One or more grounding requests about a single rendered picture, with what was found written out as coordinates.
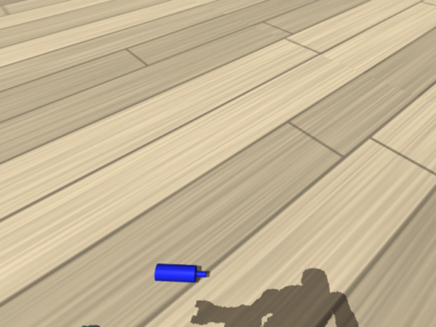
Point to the bottle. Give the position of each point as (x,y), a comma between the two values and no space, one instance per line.
(177,273)

